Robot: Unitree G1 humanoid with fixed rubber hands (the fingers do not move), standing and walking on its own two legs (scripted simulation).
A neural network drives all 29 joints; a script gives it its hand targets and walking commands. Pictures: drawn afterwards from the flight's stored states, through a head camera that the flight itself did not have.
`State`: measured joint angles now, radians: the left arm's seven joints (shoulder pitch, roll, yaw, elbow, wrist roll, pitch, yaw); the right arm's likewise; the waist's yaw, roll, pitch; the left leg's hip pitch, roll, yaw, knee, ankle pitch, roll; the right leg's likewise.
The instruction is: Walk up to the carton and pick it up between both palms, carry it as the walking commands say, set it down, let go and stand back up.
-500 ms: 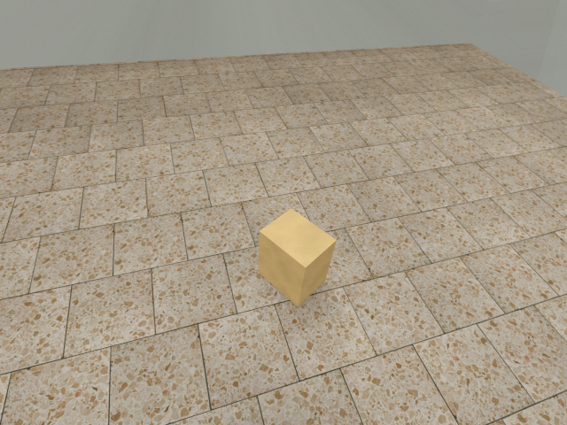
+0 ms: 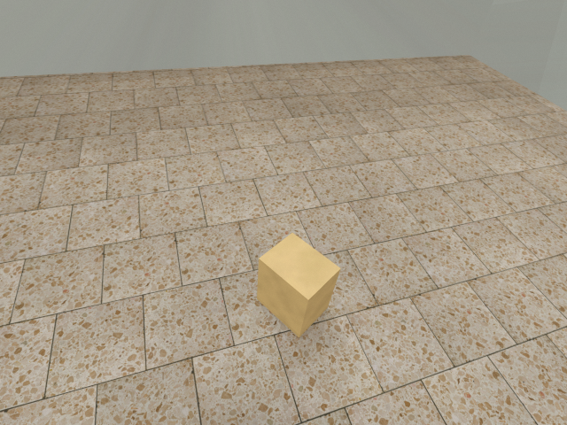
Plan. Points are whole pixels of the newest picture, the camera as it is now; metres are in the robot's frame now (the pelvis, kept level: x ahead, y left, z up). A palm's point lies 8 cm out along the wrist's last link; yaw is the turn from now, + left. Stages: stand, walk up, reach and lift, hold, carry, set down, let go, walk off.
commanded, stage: walk up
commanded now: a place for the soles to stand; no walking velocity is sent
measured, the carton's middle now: (295, 284) +0.75 -0.09 -0.61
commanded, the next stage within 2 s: none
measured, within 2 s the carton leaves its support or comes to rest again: neither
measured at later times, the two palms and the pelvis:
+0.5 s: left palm (67, 410) +0.19 +0.30 -0.09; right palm out of the picture +0.15 -0.34 -0.08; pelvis +0.09 -0.01 +0.00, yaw -1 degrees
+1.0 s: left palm (86, 366) +0.24 +0.30 -0.09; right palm out of the picture +0.17 -0.34 -0.08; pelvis +0.10 -0.01 +0.00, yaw -1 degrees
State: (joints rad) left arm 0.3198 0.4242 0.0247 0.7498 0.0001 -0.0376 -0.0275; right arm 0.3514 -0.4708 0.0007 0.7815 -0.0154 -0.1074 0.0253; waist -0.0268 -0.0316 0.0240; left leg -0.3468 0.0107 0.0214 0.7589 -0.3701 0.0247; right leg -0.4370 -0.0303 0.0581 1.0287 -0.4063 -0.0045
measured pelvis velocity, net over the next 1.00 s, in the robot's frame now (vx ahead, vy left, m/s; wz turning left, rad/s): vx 0.10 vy -0.01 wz -0.02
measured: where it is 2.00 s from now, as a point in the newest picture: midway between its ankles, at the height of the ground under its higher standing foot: outside the picture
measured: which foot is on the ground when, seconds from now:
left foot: down 0.00-0.20, up 0.22-0.38, down 0.40-1.00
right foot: up 0.00-0.16, down 0.18-1.00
